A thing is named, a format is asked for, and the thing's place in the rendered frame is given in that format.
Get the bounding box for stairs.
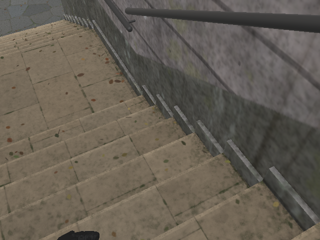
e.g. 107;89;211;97
0;95;320;240
0;19;90;56

